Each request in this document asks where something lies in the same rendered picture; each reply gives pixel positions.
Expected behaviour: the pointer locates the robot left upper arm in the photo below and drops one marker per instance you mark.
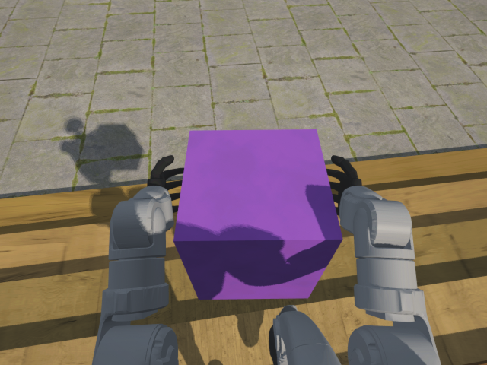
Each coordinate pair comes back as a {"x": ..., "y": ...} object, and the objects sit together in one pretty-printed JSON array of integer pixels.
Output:
[{"x": 154, "y": 344}]

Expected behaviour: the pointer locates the robot right hand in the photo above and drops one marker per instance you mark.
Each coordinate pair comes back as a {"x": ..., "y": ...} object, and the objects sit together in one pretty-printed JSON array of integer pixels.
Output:
[{"x": 347, "y": 179}]

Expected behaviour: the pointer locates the right robot forearm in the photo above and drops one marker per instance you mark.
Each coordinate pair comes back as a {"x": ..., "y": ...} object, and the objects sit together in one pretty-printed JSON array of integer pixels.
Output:
[{"x": 387, "y": 285}]

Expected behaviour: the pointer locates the right robot thigh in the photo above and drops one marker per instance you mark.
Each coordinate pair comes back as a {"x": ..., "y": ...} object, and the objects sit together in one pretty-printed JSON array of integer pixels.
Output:
[{"x": 302, "y": 340}]

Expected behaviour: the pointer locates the robot right upper arm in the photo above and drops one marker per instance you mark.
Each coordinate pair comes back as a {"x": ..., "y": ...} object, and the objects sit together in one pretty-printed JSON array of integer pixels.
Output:
[{"x": 390, "y": 345}]

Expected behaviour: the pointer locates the carton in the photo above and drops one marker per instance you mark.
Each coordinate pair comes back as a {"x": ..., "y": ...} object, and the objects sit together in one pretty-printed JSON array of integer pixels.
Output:
[{"x": 256, "y": 217}]

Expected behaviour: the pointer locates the robot right shin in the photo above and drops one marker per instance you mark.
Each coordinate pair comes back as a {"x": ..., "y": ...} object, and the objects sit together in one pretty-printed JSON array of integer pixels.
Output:
[{"x": 282, "y": 358}]

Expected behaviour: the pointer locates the left robot forearm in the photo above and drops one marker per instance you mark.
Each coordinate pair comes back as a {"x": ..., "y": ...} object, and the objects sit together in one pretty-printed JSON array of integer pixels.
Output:
[{"x": 136, "y": 283}]

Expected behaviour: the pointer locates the robot left hand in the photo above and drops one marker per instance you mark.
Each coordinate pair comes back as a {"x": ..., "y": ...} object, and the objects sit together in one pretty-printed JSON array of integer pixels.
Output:
[{"x": 159, "y": 177}]

